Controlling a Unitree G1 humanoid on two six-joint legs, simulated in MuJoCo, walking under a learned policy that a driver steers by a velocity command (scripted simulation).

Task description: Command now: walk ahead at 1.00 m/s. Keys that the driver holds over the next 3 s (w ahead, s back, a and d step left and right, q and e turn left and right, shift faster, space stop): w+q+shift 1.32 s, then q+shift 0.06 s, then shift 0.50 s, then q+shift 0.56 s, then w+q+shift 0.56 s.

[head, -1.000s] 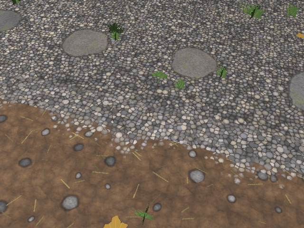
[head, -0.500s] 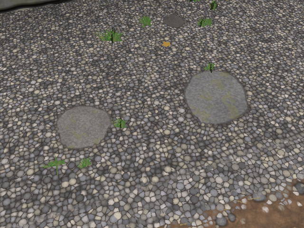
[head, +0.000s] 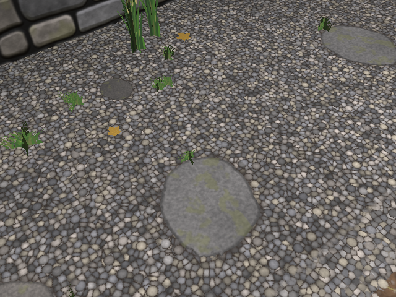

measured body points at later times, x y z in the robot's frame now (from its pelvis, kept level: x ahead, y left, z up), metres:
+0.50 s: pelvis +0.47 +0.12 +0.01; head +0.49 +0.13 +0.46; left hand +0.62 +0.41 -0.04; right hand +0.58 -0.13 -0.12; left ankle +0.44 +0.16 -0.73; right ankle +0.63 -0.04 -0.65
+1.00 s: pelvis +0.90 +0.26 -0.01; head +0.90 +0.29 +0.44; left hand +0.65 +0.44 -0.13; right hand +1.25 +0.29 -0.05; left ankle +0.91 +0.46 -0.64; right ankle +0.90 +0.10 -0.73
